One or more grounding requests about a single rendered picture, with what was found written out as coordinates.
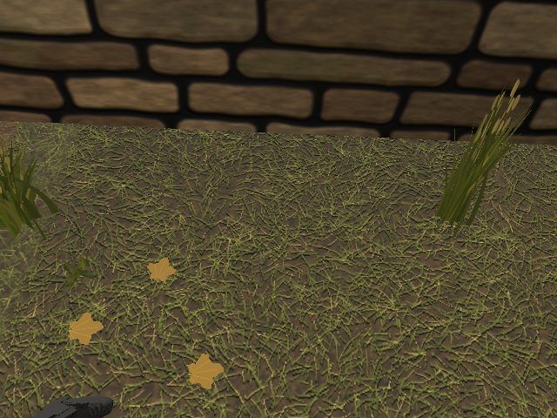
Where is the robot left hand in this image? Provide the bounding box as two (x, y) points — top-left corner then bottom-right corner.
(32, 396), (113, 418)

